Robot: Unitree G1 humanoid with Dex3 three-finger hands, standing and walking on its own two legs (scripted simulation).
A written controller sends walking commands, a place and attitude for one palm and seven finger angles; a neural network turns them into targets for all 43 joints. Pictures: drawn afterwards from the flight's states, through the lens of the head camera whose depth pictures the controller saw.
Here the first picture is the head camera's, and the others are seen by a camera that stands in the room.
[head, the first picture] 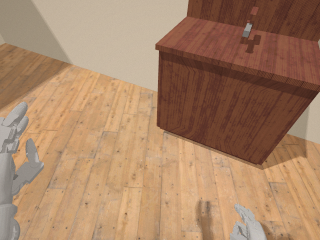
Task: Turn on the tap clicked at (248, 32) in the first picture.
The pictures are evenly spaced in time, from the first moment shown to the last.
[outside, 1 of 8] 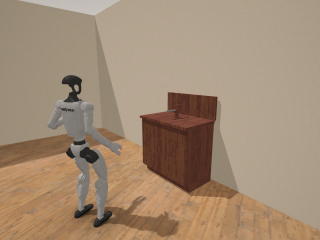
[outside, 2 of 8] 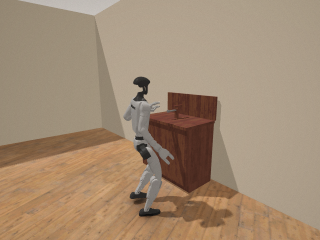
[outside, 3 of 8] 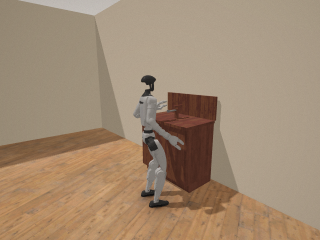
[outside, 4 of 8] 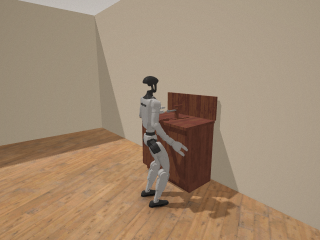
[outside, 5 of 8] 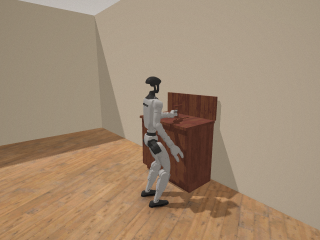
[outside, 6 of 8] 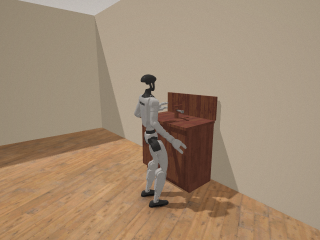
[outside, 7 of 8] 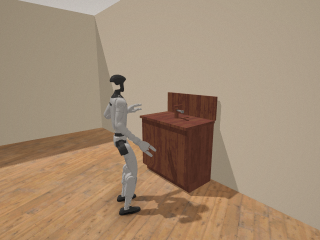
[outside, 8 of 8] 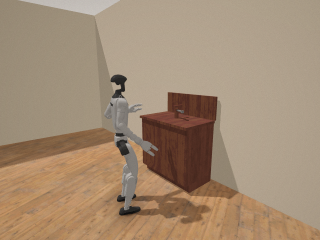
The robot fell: no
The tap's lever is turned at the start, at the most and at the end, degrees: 0 74 74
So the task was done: yes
